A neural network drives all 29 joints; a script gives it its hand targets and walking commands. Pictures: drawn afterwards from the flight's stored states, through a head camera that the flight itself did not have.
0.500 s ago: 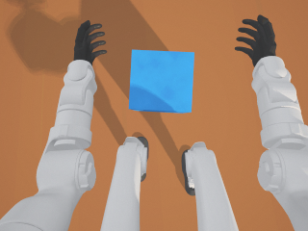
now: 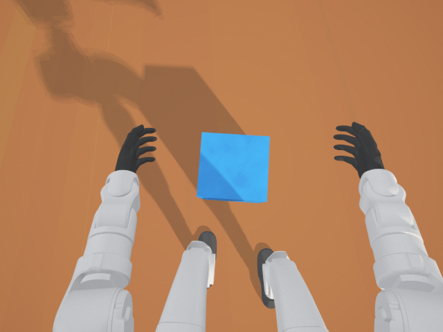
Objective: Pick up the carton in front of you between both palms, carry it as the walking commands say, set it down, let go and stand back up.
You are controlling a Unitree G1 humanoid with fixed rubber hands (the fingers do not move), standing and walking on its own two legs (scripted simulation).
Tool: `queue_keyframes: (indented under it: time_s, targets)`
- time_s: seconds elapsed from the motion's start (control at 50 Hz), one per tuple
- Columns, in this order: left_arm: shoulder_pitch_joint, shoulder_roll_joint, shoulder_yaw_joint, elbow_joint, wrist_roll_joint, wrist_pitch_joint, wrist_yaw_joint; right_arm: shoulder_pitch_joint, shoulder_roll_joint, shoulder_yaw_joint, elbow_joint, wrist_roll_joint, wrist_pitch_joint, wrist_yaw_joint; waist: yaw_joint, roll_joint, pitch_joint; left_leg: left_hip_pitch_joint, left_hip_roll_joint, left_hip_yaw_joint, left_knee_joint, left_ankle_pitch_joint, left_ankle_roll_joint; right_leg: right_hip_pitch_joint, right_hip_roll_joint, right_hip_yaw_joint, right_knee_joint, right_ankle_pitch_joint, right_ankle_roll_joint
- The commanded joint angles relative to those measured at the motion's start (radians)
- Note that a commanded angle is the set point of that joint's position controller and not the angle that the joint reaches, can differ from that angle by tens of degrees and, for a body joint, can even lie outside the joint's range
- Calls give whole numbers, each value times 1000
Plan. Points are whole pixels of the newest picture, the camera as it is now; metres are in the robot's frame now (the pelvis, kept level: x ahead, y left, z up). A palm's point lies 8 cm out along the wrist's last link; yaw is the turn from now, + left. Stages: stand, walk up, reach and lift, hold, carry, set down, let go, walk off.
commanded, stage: let go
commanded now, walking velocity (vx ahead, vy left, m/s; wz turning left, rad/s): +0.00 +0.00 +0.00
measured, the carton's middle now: (232, 171) +0.42 +0.02 -0.56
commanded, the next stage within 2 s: stand in 0.94 s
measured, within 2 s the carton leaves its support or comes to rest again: neither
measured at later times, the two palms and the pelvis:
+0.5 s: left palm (76, 264) +0.22 +0.23 +0.01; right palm out of the picture +0.23 -0.24 +0.01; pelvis +0.05 -0.01 +0.08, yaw +1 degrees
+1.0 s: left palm (65, 276) +0.20 +0.24 +0.01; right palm out of the picture +0.22 -0.25 +0.01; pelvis +0.05 -0.01 +0.08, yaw +1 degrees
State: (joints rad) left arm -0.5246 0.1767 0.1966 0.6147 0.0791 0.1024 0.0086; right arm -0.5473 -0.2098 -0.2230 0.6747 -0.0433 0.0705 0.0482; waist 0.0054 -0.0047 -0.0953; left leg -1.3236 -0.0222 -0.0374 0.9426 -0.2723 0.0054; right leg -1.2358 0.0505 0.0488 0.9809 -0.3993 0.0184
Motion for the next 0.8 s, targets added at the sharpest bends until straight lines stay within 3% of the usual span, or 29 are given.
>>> queue_keyframes:
  time_s: [0.0,0.2,0.38,0.48,0.58,0.66,0.78]
  targets:
    - [-10,79,-15,-156,-24,-41,-9,-3,-113,3,-147,17,-41,2,-9,31,-734,841,-8,7,-65,412,-16,273,18,-54,-164,342,7]
    - [412,77,-68,-157,-55,-110,-28,401,-85,68,-162,43,-102,9,-4,10,-486,1035,1,-11,-225,507,-12,516,1,-26,-326,411,6]
    - [681,104,-106,-244,-76,-140,-45,672,-81,119,-278,38,-121,8,-4,-4,-238,1243,-12,1,-435,459,-18,817,-10,-21,-527,435,8]
    - [727,114,-126,-273,-86,-108,-57,727,-78,145,-306,46,-85,15,-6,-12,-43,1291,-21,22,-528,305,-21,915,-16,-19,-625,331,5]
    - [723,137,-130,-288,-81,-46,-75,721,-74,156,-325,44,-29,23,-3,-35,111,1380,-35,41,-541,195,-23,875,-43,-18,-690,178,-14]
    - [706,145,-124,-289,-71,-2,-82,704,-75,154,-322,34,9,25,-1,-38,172,1439,-38,45,-524,183,-25,841,-56,-14,-706,128,-29]
    - [723,141,-121,-298,-58,26,-80,719,-83,144,-323,24,38,24,-2,-15,170,1465,-34,37,-524,247,-26,904,-39,-21,-679,203,-28]
